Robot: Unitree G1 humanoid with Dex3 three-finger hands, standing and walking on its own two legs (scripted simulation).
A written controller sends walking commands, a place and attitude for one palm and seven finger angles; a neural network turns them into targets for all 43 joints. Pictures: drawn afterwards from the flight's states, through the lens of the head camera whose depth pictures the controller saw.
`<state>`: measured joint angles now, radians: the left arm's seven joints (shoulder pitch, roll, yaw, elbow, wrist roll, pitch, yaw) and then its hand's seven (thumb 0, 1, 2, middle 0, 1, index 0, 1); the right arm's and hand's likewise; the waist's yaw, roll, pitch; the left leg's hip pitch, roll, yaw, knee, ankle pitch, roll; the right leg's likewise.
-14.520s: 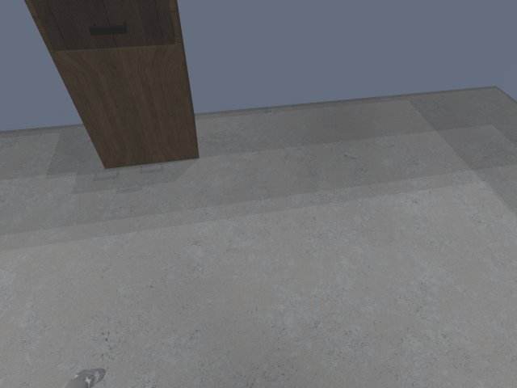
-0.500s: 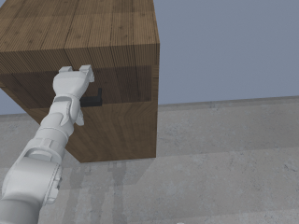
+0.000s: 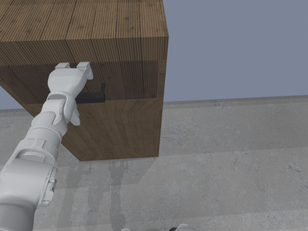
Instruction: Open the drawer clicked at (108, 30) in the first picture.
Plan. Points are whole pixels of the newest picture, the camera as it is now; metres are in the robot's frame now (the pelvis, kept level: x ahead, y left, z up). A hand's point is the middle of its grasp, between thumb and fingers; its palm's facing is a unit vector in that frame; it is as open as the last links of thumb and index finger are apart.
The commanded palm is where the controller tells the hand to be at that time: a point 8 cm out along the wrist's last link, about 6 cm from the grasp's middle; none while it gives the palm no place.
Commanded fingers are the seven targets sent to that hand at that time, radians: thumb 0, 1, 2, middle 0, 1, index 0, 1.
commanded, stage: move the hooked fingers above the handle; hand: left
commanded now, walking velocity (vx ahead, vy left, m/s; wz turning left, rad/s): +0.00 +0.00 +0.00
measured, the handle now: (84, 92) +0.52 +0.20 -0.01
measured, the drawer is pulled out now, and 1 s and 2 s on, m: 0.00 0.00 0.00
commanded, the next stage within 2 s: lower the fingers behind the handle in 0.72 s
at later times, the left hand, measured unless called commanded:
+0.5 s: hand (76, 93) +0.48 +0.20 +0.04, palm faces -0.05 -0.01 -1.00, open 13.6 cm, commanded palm +0.47 +0.21 +0.11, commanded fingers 0.00 -0.50 0.30 -0.30 -1.20 -0.30 -1.20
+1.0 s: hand (76, 93) +0.48 +0.20 +0.04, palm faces -0.06 +0.00 -1.00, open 13.6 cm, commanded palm +0.48 +0.20 +0.10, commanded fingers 0.00 -0.50 0.30 -0.30 -1.20 -0.30 -1.20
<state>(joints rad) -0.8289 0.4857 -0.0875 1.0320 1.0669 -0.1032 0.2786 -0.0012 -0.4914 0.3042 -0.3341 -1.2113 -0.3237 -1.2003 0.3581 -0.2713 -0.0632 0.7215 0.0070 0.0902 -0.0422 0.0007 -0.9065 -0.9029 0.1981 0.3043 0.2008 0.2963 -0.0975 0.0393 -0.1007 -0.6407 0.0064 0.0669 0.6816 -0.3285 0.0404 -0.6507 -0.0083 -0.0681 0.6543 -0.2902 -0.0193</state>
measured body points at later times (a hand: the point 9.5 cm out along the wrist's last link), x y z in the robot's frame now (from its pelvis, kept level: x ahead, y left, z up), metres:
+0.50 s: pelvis +0.00 +0.01 +0.00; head +0.09 +0.00 +0.44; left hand +0.48 +0.20 +0.10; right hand +0.04 -0.26 -0.13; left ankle -0.01 +0.09 -0.72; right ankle +0.01 -0.11 -0.72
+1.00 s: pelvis +0.00 +0.00 +0.00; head +0.09 -0.01 +0.44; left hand +0.48 +0.20 +0.10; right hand +0.03 -0.28 -0.13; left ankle -0.01 +0.09 -0.72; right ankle +0.01 -0.11 -0.72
